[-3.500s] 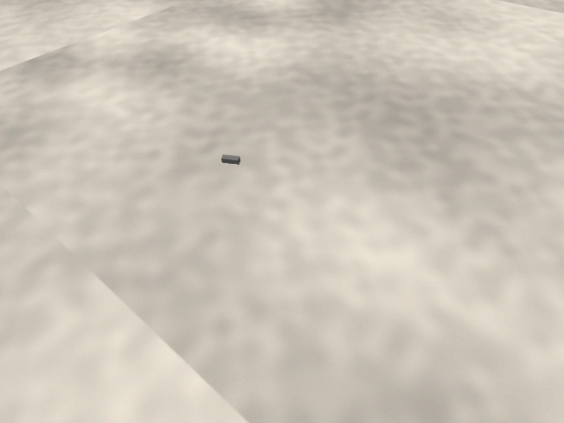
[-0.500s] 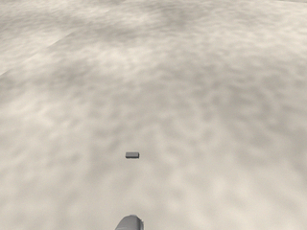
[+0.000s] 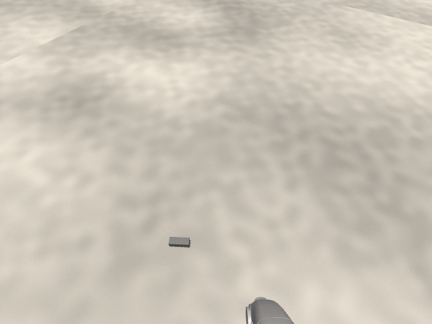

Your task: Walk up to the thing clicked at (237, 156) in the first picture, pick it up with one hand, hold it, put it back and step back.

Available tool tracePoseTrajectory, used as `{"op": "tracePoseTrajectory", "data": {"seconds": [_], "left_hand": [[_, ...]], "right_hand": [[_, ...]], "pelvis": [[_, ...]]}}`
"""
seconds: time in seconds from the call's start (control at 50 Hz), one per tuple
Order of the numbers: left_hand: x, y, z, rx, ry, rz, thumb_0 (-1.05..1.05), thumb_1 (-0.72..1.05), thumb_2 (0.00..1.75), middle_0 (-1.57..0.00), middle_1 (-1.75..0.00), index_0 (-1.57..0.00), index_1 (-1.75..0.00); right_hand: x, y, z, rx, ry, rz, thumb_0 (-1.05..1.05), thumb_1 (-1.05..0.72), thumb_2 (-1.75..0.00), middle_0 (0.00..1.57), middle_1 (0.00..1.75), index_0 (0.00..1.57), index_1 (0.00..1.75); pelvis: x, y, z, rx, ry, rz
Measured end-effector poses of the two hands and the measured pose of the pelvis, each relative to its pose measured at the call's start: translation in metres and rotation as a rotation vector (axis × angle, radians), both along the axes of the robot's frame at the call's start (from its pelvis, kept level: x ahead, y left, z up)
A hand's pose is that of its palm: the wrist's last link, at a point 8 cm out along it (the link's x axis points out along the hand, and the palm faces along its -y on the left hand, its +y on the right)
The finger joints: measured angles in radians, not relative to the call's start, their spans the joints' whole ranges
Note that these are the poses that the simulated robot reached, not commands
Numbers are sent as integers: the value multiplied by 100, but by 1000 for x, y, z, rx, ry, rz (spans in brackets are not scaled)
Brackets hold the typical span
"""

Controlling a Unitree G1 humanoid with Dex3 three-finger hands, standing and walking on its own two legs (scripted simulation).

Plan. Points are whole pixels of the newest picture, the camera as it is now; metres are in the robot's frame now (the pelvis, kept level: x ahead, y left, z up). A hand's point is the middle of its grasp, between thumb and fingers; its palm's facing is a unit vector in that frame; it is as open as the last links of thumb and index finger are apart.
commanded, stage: walk up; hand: left
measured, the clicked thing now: (179, 241) +0.56 +0.16 -0.76
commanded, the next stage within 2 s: stand in 1.78 s
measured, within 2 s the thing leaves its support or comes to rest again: neither
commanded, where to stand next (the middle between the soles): +0.20 -0.03 m, yaw -2 degrees
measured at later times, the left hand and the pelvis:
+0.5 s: hand (95, 302) +0.19 +0.26 -0.13, palm faces -0.05 -0.90 -0.43, open 7.4 cm; pelvis +0.11 -0.01 -0.01, yaw -1 degrees
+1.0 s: hand (93, 306) +0.18 +0.27 -0.16, palm faces -0.01 -0.94 -0.33, open 7.4 cm; pelvis +0.13 +0.01 +0.00, yaw +0 degrees
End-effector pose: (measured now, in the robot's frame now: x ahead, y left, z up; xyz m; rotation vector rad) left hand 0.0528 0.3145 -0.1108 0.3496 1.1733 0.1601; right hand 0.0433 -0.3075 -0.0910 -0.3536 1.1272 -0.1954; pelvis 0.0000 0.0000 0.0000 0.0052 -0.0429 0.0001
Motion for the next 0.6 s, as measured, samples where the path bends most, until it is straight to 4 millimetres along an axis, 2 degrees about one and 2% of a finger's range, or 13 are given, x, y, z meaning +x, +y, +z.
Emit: {"op": "tracePoseTrajectory", "data": {"seconds": [0.14,0.24,0.3,0.42,0.5,0.6], "left_hand": [[73,-13,11,39,-41,-59,1,90,90,-20,-30,-20,-30],[115,-28,14,77,-113,-69,0,90,90,-20,-30,-20,-30],[124,-33,23,78,-136,-51,0,90,90,-20,-30,-20,-30],[124,-29,31,85,-92,-30,0,90,90,-21,-30,-21,-30],[127,-18,20,79,-50,-16,0,90,90,-21,-30,-21,-30],[139,-2,-11,36,-30,14,1,90,90,-21,-30,-20,-30]], "right_hand": [[22,-9,-26,42,35,-38,1,-90,-90,20,30,20,30],[51,-20,-53,70,68,-44,1,-90,-90,20,30,20,30],[72,-19,-52,81,78,-13,1,-91,-90,20,30,20,30],[107,-24,-40,62,57,2,1,-91,-90,20,30,20,30],[118,-23,-36,25,71,-8,1,-91,-90,20,30,20,30],[126,-12,-36,-38,83,-21,1,-91,-90,20,30,20,30]], "pelvis": [[43,-8,-9,29,-2,-20],[70,-21,-21,5,-12,-18],[81,-24,-15,25,-15,-16],[102,-20,-5,21,-12,-21],[113,-13,-7,10,-8,-20],[122,2,-21,3,-10,-6]]}}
